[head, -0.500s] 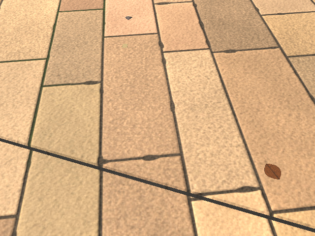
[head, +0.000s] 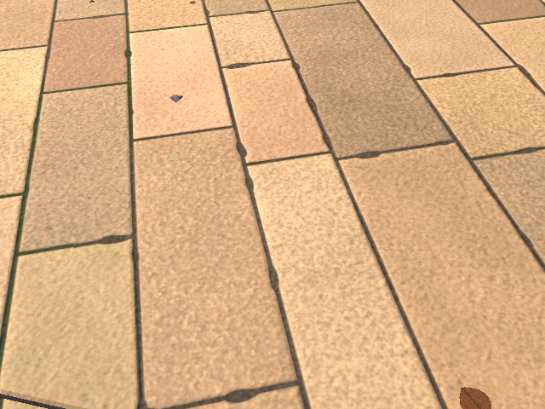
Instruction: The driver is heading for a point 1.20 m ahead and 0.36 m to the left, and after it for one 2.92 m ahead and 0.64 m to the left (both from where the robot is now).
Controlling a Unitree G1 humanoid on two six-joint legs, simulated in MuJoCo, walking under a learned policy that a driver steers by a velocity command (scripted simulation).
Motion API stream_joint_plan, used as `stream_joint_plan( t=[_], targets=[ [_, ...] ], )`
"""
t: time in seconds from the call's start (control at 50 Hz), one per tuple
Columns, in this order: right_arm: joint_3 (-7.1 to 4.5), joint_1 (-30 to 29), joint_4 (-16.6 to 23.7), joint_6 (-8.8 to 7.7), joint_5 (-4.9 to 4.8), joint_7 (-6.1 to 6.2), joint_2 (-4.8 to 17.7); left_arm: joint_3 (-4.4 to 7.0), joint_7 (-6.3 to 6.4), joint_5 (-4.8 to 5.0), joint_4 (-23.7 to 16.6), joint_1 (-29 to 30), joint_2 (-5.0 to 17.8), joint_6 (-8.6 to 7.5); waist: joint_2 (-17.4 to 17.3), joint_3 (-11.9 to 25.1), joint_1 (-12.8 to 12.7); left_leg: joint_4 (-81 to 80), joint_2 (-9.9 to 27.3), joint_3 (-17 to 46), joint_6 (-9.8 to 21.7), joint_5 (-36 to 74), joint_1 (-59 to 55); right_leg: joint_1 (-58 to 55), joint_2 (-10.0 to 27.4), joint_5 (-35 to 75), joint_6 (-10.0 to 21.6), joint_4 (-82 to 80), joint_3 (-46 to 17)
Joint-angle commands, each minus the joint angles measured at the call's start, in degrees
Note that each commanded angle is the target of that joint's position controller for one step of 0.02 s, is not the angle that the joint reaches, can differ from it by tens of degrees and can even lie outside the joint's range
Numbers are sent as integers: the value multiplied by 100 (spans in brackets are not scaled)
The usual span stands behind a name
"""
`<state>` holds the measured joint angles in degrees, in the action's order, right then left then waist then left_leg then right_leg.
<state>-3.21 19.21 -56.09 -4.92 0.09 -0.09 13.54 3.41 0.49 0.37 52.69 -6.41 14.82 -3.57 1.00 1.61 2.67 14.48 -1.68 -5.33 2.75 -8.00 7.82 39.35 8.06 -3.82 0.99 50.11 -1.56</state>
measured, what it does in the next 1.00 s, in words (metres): climbs, turning left: right foot, then left foot 0.04 m higher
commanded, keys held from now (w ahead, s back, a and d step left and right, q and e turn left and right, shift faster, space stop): w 0.34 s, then w+q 0.66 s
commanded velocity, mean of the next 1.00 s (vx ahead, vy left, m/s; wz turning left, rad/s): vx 0.50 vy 0.00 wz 0.26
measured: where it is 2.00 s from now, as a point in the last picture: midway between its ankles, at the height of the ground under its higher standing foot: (209, 242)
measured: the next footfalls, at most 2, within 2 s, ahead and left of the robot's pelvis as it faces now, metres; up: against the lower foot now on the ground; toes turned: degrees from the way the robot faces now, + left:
right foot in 0.20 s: +0.25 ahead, -0.16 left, +0.00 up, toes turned -3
left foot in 0.72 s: +0.58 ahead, +0.04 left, +0.04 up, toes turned +12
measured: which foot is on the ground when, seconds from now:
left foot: down 0.00-0.20, up 0.22-0.70, down 0.72-1.00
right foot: up 0.00-0.18, down 0.20-0.74, up 0.76-1.00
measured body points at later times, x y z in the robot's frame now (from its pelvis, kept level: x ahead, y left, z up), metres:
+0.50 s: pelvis +0.27 -0.09 +0.00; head +0.28 -0.11 +0.45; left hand +0.21 +0.16 -0.14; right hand +0.42 -0.33 -0.13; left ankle +0.39 +0.09 -0.64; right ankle +0.21 -0.16 -0.75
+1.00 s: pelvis +0.56 -0.03 +0.04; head +0.57 -0.02 +0.48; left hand +0.67 +0.27 -0.05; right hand +0.70 -0.27 -0.08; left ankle +0.54 +0.03 -0.71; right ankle +0.73 -0.19 -0.63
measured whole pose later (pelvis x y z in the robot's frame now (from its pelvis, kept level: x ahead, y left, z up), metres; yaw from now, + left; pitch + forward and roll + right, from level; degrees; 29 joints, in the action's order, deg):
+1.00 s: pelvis +0.56 -0.03 +0.04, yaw +18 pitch +3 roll +0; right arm -3.5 18.1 -46.1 -3.7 -0.7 -0.5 13.8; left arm 3.1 1.1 -1.0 43.1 -3.4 15.8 -5.9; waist 1.4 0.5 2.3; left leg 20.4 -6.7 3.7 6.0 -9.7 12.8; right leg 40.5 7.3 -6.6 -1.7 53.0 -5.5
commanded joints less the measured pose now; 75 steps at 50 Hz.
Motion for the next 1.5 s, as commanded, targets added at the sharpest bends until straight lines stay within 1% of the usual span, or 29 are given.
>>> stream_joint_plan(
  t=[0.02, 0.12, 0.18, 0.2, 0.22, 0.24, 0.26, 0.3, 0.34, 0.5, 0.6, 0.66, 0.7, 0.72, 0.74, 0.76, 0.78, 0.8, 0.82, 0.86, 0.94, 1.08, 1.18, 1.2, 1.22, 1.24, 1.28, 1.32, 1.5],
  targets=[
    [-204, -315, 370, -76, -69, 85, 991, 5, -44, 21, -171, 194, 198, -31, -521, -353, -174, -1027, 1417, 819, 936, -377, 594, -585, -137, 439, -149, -866, 202],
    [-269, -122, 187, 35, -160, 84, 1066, 16, -151, 52, -274, 487, 420, -63, -579, -495, -127, -541, 1772, 885, 758, -566, -214, -793, -197, -160, 49, -1688, 186],
    [-185, -286, 200, 157, -124, 99, 823, 279, -130, 24, 258, -1113, 836, -111, -357, 189, -888, 1372, 1286, 466, 427, 838, 133, -2871, -635, -586, 296, -2086, 523],
    [-47, -240, 361, 166, -12, 78, 453, 438, -79, -20, 443, -1964, 1403, -117, 794, 752, -1064, 3569, 837, 16, 98, 4, 1153, -4093, 498, -803, 639, -2466, -983],
    [70, 147, 486, 31, 15, 62, -5, 451, -115, -34, 449, -2124, 1763, -113, 1922, 1021, -728, 5239, -205, 314, -196, -2359, 3233, -5427, 1363, -1694, 1409, -3342, -3587],
    [-12, -52, 446, -95, -147, 40, 413, 348, -157, -12, 419, -1996, 1359, -189, 1292, 999, -829, 6191, 34, 1064, -128, -2314, 3904, -5258, 1460, -2574, 1555, -3661, -4086],
    [-58, -444, 569, -168, -278, 7, 648, 241, -169, -12, 320, -1623, 960, -228, 927, 535, -759, 6460, 370, 1052, 32, -1833, 4351, -4893, 1304, -2606, 1334, -3533, -3343],
    [-91, -809, 624, -164, -171, 52, 658, 81, -202, -115, 178, -920, 511, -219, 427, 53, -492, 5968, 840, 909, 88, -733, 3983, -3741, 832, -1719, 1050, -3735, -2098],
    [-114, -681, 591, -40, -139, 16, 563, -14, -195, -160, 259, -912, 290, -213, 572, -50, -278, 5699, 973, 871, 51, -288, 3548, -3275, 588, -833, 979, -3950, -1458],
    [-44, -1503, 903, 183, -137, -39, 207, -36, 77, -231, 506, -1653, 439, -152, 236, -455, -461, 4735, 600, 1020, -178, 727, 4567, -3686, 536, 1210, 758, -4103, 170],
    [101, -2416, 1395, 195, -116, -219, -30, -59, 155, -129, 557, -2060, 536, -93, 257, -753, -709, 3444, 454, 45, 68, 568, 3991, -3981, 656, 2414, 468, -4239, 851],
    [3, -2261, 1587, 156, -105, -345, 127, -26, 253, -96, 430, -1928, 782, 13, 555, -321, -358, 3140, -34, -518, 381, -40, 3034, -4462, 750, 5622, 378, -3258, 1228],
    [-200, -1024, 1410, 192, -123, -389, 556, 37, 339, -49, 261, -1469, 1039, 98, 1016, 358, 390, 2794, -333, -488, 645, -425, 1624, -4538, 799, 7113, 394, -1708, 1283],
    [-400, -116, 1215, 212, -132, -356, 987, 52, 340, -2, 136, -1261, 1083, 83, 777, 825, 889, 1956, -324, 20, 859, 109, 73, -3875, 546, 6178, 267, -423, 1287],
    [-557, 442, 1140, 266, -134, -227, 1556, -105, 217, -168, -125, -1597, 491, -59, -658, 1504, 643, 1519, 1140, 2733, 1686, -528, -2179, -1517, -320, 1554, -60, 1911, 1153],
    [-505, 258, 1198, 251, -52, -139, 1557, -193, 24, -164, -240, -1633, 198, -349, -1179, 2160, 346, 293, 2093, 5740, 2425, -1311, -2799, -165, -1250, -2329, -44, 3513, -159],
    [-366, 16, 1245, 188, 43, -93, 1118, -9, -111, 62, -441, -967, 670, -545, -784, 1470, 408, 61, 1932, 5140, 2027, -1509, -2297, 533, -866, -2036, 132, 3840, -780],
    [-268, -223, 1242, 129, 11, -107, 801, -7, -134, 169, -616, -630, 651, -607, -302, 704, 226, 19, 1740, 4215, 1771, -1331, -1366, 613, -625, -1671, 231, 3581, -614],
    [-193, -568, 1272, 84, -34, -161, 604, 4, -91, 107, -642, -531, 537, -599, 238, 232, -94, -107, 1457, 3519, 1581, -874, -434, 405, -408, -1464, 237, 3165, -489],
    [-133, -1006, 1407, 61, -50, -164, 472, 40, -10, 17, -686, -794, 514, -403, 5, -94, -513, -241, 964, 2540, 1431, -393, 709, -208, -107, -1290, 128, 2459, -397],
    [-214, -659, 1467, -9, -76, -36, 845, 53, 70, -196, -1054, -243, 446, -232, -213, -203, -445, -405, 699, 1985, 1409, 533, 1310, -278, -135, -537, -281, 963, -84],
    [-319, 46, 1475, 141, -182, 53, 1063, 2, -24, 24, -1487, 1033, 429, -297, -644, -25, 173, 149, 722, 2229, 1053, -93, 680, -925, -696, 657, -493, -1864, -133],
    [-271, -19, 1623, 250, -116, 117, 844, 223, -133, 21, -1341, 166, 894, -478, -927, 340, -366, 1437, 679, 2819, 684, -129, 325, -2395, -714, -50, -41, -2621, -203],
    [-148, -77, 1733, 215, -71, 95, 500, 315, -95, -105, -1244, -648, 1188, -515, -546, 1001, -739, 2778, 369, 2391, 449, -354, 905, -3749, 86, -209, 331, -2452, -873],
    [-49, 596, 1909, 147, -164, 86, 184, 446, -52, -211, -1102, -1367, 1681, -443, 1141, 1826, -601, 4640, -403, 1473, 2, -1986, 2874, -5880, 1445, -1120, 1233, -2725, -3173],
    [-90, 680, 1915, 118, -239, 91, 627, 402, -86, -76, -1030, -1507, 1384, -387, 1596, 1805, -647, 5762, -57, 1442, -92, -2547, 3897, -6047, 1797, -2455, 1455, -3142, -4471],
    [-227, -154, 1969, 181, -174, 103, 1077, 213, -44, -84, -1199, -971, 776, -298, 509, 570, -764, 6246, 380, 1309, -177, -1559, 4086, -4735, 1265, -2027, 984, -3278, -2825],
    [-261, -403, 2095, 212, -134, 56, 927, 123, -30, -143, -1156, -635, 544, -254, 497, 6, -518, 5778, 652, 1289, -188, -1032, 3695, -3711, 800, -918, 832, -3564, -1734],
    [-142, -1102, 2414, 323, -151, -109, 466, 261, 0, -79, -837, -748, 919, -265, 329, -313, -514, 3707, 805, 881, -276, 548, 3481, -3494, 604, 804, 836, -4038, 268]
  ],
)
